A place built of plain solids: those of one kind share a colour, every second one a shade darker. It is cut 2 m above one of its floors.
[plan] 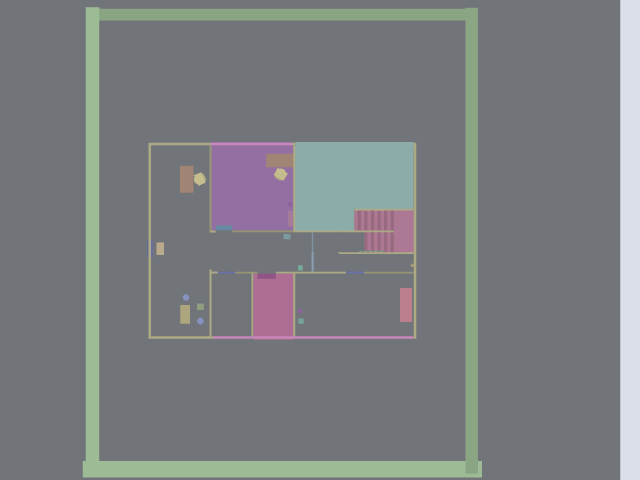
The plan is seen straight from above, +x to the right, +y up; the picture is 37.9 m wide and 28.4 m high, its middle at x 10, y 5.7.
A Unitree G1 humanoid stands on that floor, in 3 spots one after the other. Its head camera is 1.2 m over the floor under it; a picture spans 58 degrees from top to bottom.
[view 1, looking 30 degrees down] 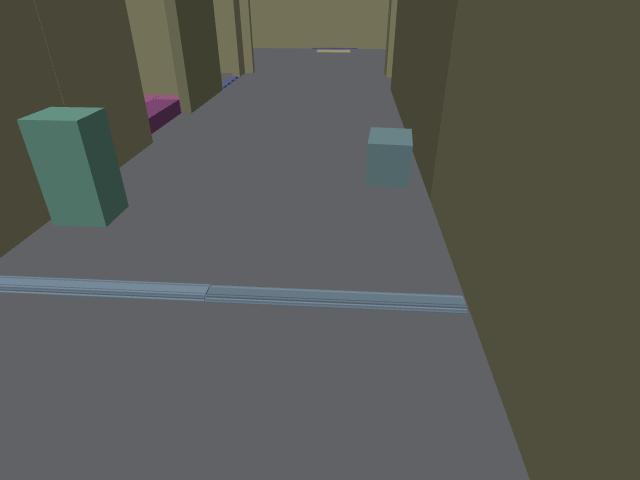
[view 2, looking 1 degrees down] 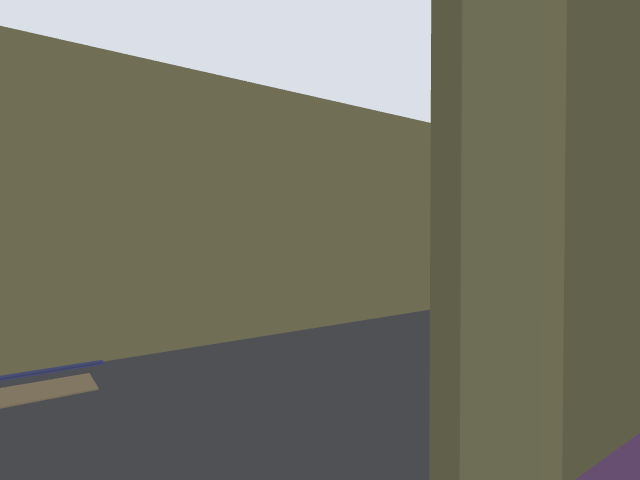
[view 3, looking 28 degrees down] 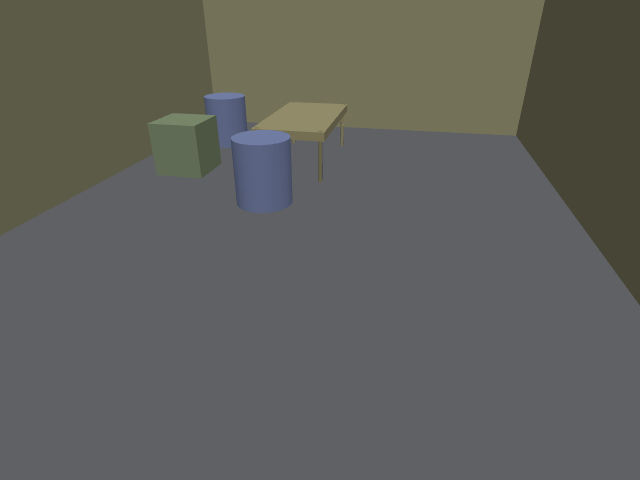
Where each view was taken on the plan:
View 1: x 11.12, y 5.61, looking -176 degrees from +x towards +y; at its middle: ground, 2.40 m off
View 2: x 4.42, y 4.99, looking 144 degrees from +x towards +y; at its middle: wall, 5.47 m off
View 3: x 1.10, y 4.99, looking -78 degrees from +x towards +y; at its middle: ground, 2.56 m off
